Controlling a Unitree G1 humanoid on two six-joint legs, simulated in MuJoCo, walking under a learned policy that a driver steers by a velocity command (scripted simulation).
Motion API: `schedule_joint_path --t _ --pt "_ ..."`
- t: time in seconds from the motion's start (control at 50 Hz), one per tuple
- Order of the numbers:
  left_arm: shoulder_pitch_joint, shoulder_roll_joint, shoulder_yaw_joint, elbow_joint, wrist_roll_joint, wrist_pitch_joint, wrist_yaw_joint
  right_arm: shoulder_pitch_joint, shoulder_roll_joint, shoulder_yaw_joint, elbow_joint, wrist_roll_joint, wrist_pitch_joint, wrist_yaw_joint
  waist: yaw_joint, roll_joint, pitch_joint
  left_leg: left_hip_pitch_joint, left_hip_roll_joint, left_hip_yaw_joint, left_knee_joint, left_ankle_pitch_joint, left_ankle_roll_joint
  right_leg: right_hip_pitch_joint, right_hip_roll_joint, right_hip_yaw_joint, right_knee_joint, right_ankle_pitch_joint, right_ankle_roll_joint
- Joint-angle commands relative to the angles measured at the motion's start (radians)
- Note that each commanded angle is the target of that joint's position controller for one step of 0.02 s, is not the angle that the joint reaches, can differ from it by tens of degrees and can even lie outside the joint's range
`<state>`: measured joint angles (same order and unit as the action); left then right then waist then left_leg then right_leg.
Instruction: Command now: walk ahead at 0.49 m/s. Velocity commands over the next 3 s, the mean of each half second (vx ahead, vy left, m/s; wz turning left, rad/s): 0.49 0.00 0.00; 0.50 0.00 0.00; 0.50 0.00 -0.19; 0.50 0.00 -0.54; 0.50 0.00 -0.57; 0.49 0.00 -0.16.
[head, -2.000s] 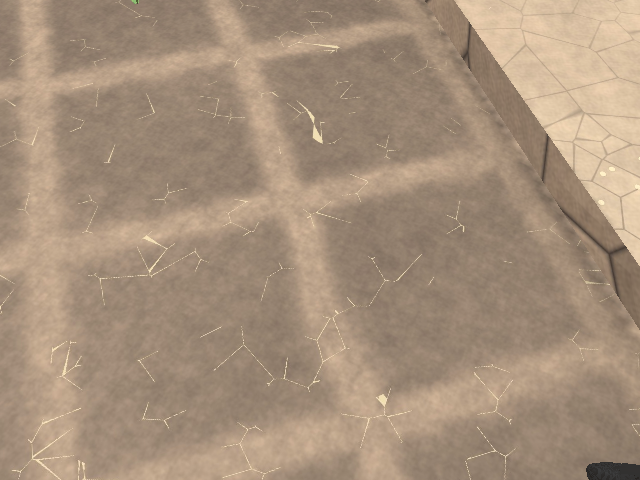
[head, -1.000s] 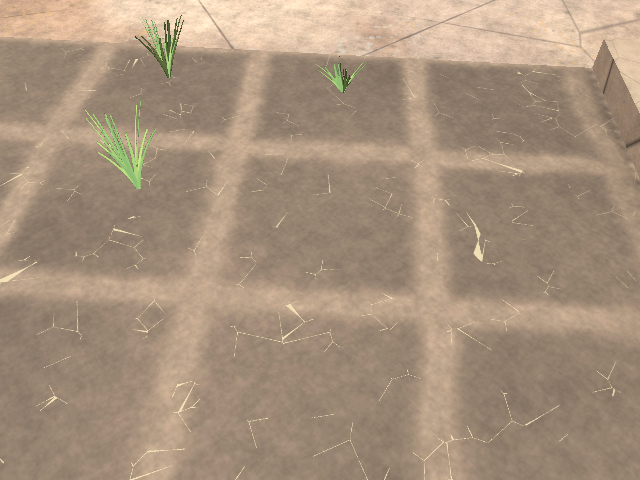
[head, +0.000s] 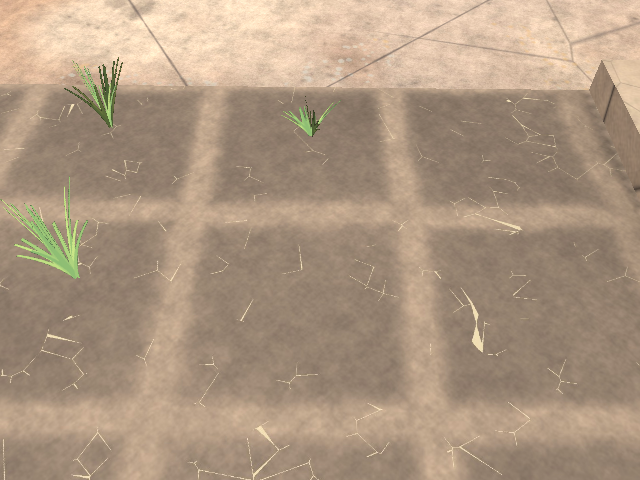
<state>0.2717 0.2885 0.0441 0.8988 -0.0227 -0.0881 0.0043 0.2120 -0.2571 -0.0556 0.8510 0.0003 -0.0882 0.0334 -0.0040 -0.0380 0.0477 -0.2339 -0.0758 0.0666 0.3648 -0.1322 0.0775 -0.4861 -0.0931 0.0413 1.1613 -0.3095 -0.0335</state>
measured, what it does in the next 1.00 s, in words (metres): walks ahead: right foot, then left foot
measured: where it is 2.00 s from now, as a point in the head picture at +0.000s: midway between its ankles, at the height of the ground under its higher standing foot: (352, 238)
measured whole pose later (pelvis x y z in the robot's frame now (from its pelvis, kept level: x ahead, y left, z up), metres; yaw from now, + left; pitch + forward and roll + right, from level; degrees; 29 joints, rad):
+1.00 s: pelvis +0.58 -0.01 -0.01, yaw +1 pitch +1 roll +0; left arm 0.32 0.28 0.05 0.92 -0.03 -0.08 0.00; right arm 0.14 -0.26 -0.05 0.87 0.00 -0.09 0.03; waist 0.01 -0.03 0.03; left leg -0.36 -0.02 0.05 0.49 -0.15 0.06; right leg -0.35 -0.03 0.03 1.14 -0.40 -0.04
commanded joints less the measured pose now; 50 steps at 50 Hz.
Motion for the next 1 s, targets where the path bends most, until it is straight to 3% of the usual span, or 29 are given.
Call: schedule_joint_path --t 0.02,0.08,0.14,0.22,0.28,0.3,0.32,0.34,0.36,0.38,0.4,0.42,0.44,0.46,0.5,0.54,0.6,0.66,0.76,0.82,0.84,0.86,0.88,0.9,0.92,0.94,0.96,0.98,1.0 --pt "0.068 0.048 0.015 -0.047 0.011 0.015 0.007 -0.043 -0.103 -0.018 -0.040 0.001 -0.033 -0.001 0.044 0.099 -0.014 -0.018 0.276 -0.252 -0.271 0.043 0.186 -0.082 -0.076 0.029 -0.059 0.074 0.027" --pt "-0.063 0.055 0.014 -0.100 0.023 0.013 0.007 0.008 -0.138 -0.023 -0.012 0.001 -0.030 -0.020 0.012 0.080 0.021 -0.003 0.255 -0.194 -0.288 0.087 0.177 -0.157 -0.078 0.016 -0.259 0.254 0.055" --pt "-0.186 0.029 0.001 -0.133 0.020 -0.001 -0.006 0.068 -0.163 -0.025 0.012 0.011 -0.022 -0.031 -0.035 0.068 0.028 0.014 0.225 -0.130 -0.280 0.114 0.140 -0.098 -0.032 -0.029 -0.485 0.418 0.054" --pt "-0.295 0.042 -0.003 -0.179 0.007 -0.007 -0.027 0.155 -0.179 -0.027 0.060 0.024 -0.003 -0.034 -0.071 0.070 0.037 0.171 0.284 -0.146 -0.225 0.110 0.129 -0.128 -0.008 -0.019 -0.606 0.407 0.035" --pt "-0.294 0.074 0.005 -0.201 0.006 -0.012 -0.043 0.163 -0.194 -0.034 0.074 0.022 0.019 -0.039 -0.043 0.089 0.014 0.287 0.333 -0.168 -0.142 0.216 0.102 -0.105 0.012 -0.020 -0.650 0.280 -0.005" --pt "-0.247 0.092 0.014 -0.192 0.006 -0.014 -0.044 0.149 -0.202 -0.036 0.073 0.021 0.025 -0.040 -0.012 0.104 -0.015 0.302 0.329 -0.160 -0.081 0.340 0.089 -0.031 0.035 -0.040 -0.661 0.240 -0.022" --pt "-0.130 0.122 0.032 -0.160 0.007 -0.016 -0.042 0.130 -0.198 -0.032 0.069 0.018 0.033 -0.040 0.055 0.102 -0.085 0.286 0.289 -0.125 0.063 0.494 0.068 0.130 0.068 -0.073 -0.685 0.235 -0.048" --pt "0.048 0.180 0.058 -0.112 0.012 -0.014 -0.033 0.135 -0.165 -0.017 0.056 0.006 0.036 -0.042 0.123 0.071 -0.218 0.172 0.233 -0.082 0.293 0.459 0.037 0.402 0.026 -0.033 -0.651 0.260 -0.090" --pt "0.174 0.288 0.085 -0.088 0.031 -0.008 -0.028 0.253 -0.050 0.020 0.034 0.000 0.019 -0.032 0.102 -0.145 -0.389 -0.233 0.088 -0.018 0.699 0.109 -0.040 0.826 -0.234 0.389 -0.671 0.131 -0.244" --pt "0.206 0.226 0.069 -0.078 0.019 -0.003 -0.033 0.249 -0.057 0.023 0.053 0.007 -0.005 -0.028 0.117 -0.222 -0.454 -0.410 0.012 -0.143 0.873 -0.432 -0.049 0.905 -0.307 0.695 -0.838 0.011 -0.298" --pt "0.136 0.164 0.046 -0.089 0.016 -0.004 -0.032 0.162 -0.162 -0.005 0.032 0.037 -0.021 -0.022 0.115 -0.145 -0.309 -0.509 0.075 -0.190 0.957 -0.404 -0.028 0.802 -0.277 0.586 -0.861 -0.045 -0.245" --pt "0.052 0.138 0.038 -0.110 0.019 -0.005 -0.029 0.088 -0.169 -0.006 0.011 0.047 -0.029 -0.023 0.090 -0.085 -0.200 -0.519 0.131 -0.158 0.933 -0.312 -0.017 0.657 -0.242 0.450 -0.879 0.015 -0.215" --pt "-0.011 0.112 0.030 -0.117 0.024 -0.006 -0.030 0.049 -0.159 -0.007 0.006 0.033 -0.028 -0.028 0.063 -0.028 -0.121 -0.490 0.171 -0.138 0.867 -0.235 -0.021 0.519 -0.202 0.346 -0.913 0.110 -0.201" --pt "-0.046 0.087 0.023 -0.122 0.032 -0.012 -0.032 0.054 -0.150 -0.012 0.010 0.022 -0.019 -0.032 0.029 -0.038 -0.090 -0.429 0.204 -0.144 0.807 -0.180 -0.025 0.428 -0.168 0.276 -0.945 0.182 -0.185" --pt "-0.056 0.081 0.022 -0.114 0.031 -0.020 -0.037 0.089 -0.104 -0.006 0.025 0.015 0.005 -0.034 -0.004 -0.043 -0.080 -0.355 0.216 -0.136 0.759 -0.132 -0.041 0.346 -0.137 0.204 -0.997 0.256 -0.191" --pt "-0.037 0.103 0.029 -0.097 0.027 -0.027 -0.034 0.062 -0.089 -0.004 0.015 0.009 0.019 -0.037 -0.013 -0.030 -0.054 -0.387 0.223 -0.129 0.690 -0.079 -0.060 0.326 -0.133 0.148 -1.028 0.331 -0.205" --pt "0.009 0.121 0.034 -0.070 0.024 -0.020 -0.019 -0.044 -0.085 -0.003 -0.020 0.000 0.017 -0.036 0.010 -0.014 -0.023 -0.450 0.223 -0.121 0.509 0.073 -0.084 0.354 -0.116 0.084 -1.050 0.368 -0.195" --pt "0.047 0.132 0.036 -0.048 0.017 -0.012 -0.007 -0.149 -0.064 0.006 -0.046 0.004 0.007 -0.025 0.044 -0.020 0.001 -0.403 0.191 -0.089 0.315 0.218 -0.086 0.351 -0.084 0.019 -1.062 0.341 -0.166" --pt "0.130 0.145 0.044 0.006 0.006 0.008 -0.001 -0.279 -0.073 0.012 -0.093 0.016 -0.005 -0.002 0.078 -0.018 0.037 -0.416 0.162 -0.086 0.172 0.209 -0.061 0.492 -0.142 0.023 -1.021 0.340 -0.159" --pt "0.118 0.159 0.052 0.016 0.002 0.024 0.006 -0.261 -0.104 0.003 -0.099 0.017 -0.013 0.011 0.043 -0.034 0.014 -0.365 0.143 -0.079 0.133 0.103 -0.022 0.578 -0.178 0.033 -0.943 0.466 -0.135" --pt "0.101 0.167 0.055 0.013 0.003 0.029 0.008 -0.208 -0.123 -0.007 -0.086 0.016 -0.015 0.011 0.009 -0.048 -0.021 -0.277 0.116 -0.055 0.125 0.070 -0.007 0.584 -0.170 0.023 -0.879 0.607 -0.124" --pt "0.084 0.160 0.051 0.009 0.005 0.036 0.009 -0.089 -0.153 -0.027 -0.049 0.014 -0.015 0.007 -0.055 -0.044 -0.091 -0.111 0.083 -0.023 0.106 0.071 0.017 0.561 -0.130 -0.011 -0.738 0.746 -0.102" --pt "0.092 0.129 0.037 -0.003 0.015 0.039 0.012 0.085 -0.207 -0.051 0.002 0.009 -0.013 -0.002 -0.121 -0.010 -0.215 0.162 0.130 -0.073 0.140 0.088 0.057 0.435 -0.076 -0.049 -0.513 0.679 -0.071" --pt "0.200 0.030 0.005 -0.024 0.025 0.023 0.001 0.215 -0.305 -0.076 0.025 -0.007 -0.005 -0.009 -0.101 0.192 -0.369 0.576 0.385 -0.483 0.131 -0.034 0.207 0.026 0.065 -0.100 -0.118 0.319 0.006" --pt "0.193 0.019 -0.002 -0.010 0.018 -0.001 -0.001 0.233 -0.251 -0.060 0.034 0.011 0.000 -0.008 -0.111 0.289 -0.430 0.649 0.465 -0.787 -0.038 -0.167 0.259 -0.160 0.155 0.020 0.077 -0.264 0.020" --pt "0.107 0.117 0.024 -0.036 -0.013 -0.020 -0.008 0.166 -0.200 -0.040 0.027 0.018 -0.002 -0.008 -0.111 0.224 -0.294 0.544 0.434 -0.689 -0.068 -0.245 0.211 -0.262 0.090 0.079 0.158 -0.240 -0.003" --pt "0.034 0.130 0.026 -0.060 -0.026 -0.030 -0.008 0.085 -0.169 -0.031 0.006 0.012 -0.003 -0.010 -0.086 0.169 -0.188 0.401 0.401 -0.555 -0.089 -0.207 0.177 -0.275 0.033 0.046 0.134 -0.149 -0.018" --pt "-0.003 0.124 0.029 -0.065 -0.012 -0.029 -0.002 0.019 -0.137 -0.022 -0.002 0.003 -0.006 -0.007 -0.057 0.109 -0.109 0.255 0.363 -0.456 -0.128 -0.128 0.161 -0.242 -0.008 0.025 0.068 -0.067 -0.016" --pt "0.005 0.117 0.036 -0.062 0.000 -0.020 0.002 -0.018 -0.108 -0.013 -0.007 -0.006 -0.013 -0.006 -0.021 0.125 -0.082 0.161 0.330 -0.389 -0.157 -0.057 0.145 -0.177 -0.042 0.033 0.007 -0.010 -0.013"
